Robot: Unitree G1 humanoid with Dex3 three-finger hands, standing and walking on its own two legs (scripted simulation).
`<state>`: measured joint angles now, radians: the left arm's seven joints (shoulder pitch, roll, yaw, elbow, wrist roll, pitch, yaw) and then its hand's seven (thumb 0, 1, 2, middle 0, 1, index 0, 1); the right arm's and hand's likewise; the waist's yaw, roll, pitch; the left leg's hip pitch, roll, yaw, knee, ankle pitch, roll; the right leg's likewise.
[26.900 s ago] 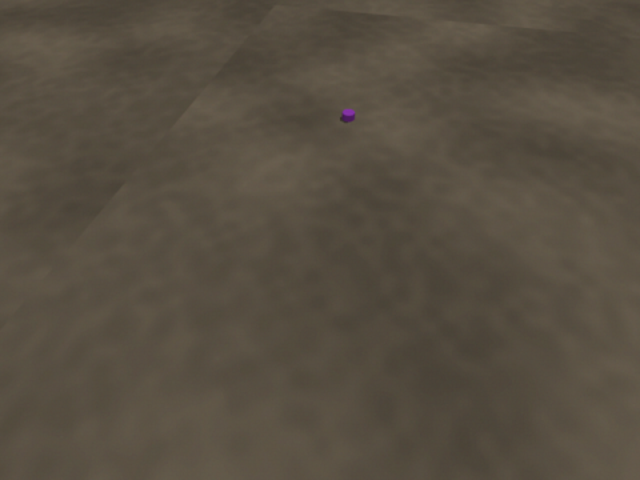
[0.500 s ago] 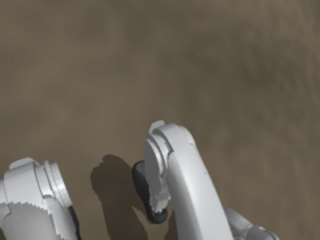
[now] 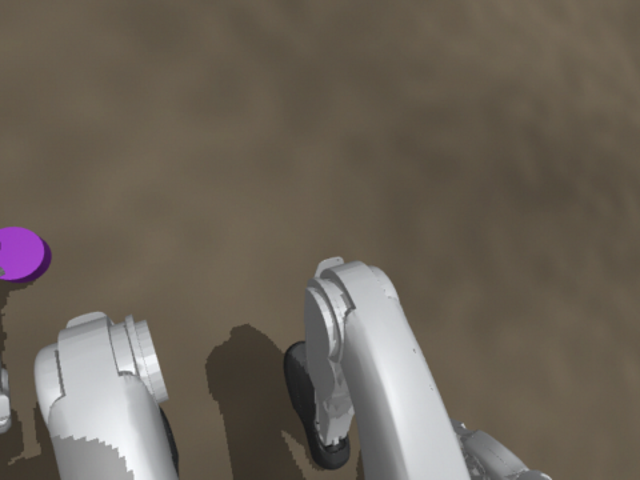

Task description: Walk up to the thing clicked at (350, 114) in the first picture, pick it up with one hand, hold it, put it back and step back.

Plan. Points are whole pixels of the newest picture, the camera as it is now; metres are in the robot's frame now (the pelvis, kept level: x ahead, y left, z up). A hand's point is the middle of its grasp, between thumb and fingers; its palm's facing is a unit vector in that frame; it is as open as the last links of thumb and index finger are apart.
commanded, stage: withdraw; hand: left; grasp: from above
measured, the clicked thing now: (17, 255) +0.41 +0.30 -0.28
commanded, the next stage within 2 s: home in 0.66 s
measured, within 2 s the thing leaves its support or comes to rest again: neither
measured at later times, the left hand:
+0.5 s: hand out of the picture +0.37 +0.30 -0.13, palm faces -0.51 -0.11 -0.85, open 13.8 cm
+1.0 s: hand out of the picture +0.40 +0.30 -0.08, palm faces -0.40 -0.21 -0.89, open 12.7 cm
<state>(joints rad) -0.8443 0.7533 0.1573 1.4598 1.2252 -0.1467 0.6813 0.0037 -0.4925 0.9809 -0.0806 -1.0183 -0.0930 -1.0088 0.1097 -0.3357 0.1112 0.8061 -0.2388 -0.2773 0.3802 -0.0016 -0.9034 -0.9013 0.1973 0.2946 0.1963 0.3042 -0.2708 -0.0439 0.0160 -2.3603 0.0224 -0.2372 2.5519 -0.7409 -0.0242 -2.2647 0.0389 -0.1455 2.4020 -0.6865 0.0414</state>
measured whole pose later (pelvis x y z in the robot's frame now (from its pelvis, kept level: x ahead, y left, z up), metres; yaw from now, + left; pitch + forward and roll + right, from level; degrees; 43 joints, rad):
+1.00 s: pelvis +0.00 +0.00 +0.07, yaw +7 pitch +36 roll -6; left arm -0.78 0.53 0.04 1.21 1.04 -0.10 0.32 0.00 -0.17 0.90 -0.19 -0.70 -0.18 -0.71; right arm 0.19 -0.25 0.00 0.75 -0.09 -0.07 0.19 0.00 -0.90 -0.90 0.20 0.30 0.20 0.30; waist -0.15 0.08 -0.14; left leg -2.21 0.03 -0.10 2.28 -0.70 0.00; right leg -2.16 0.01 -0.05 2.22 -0.69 0.03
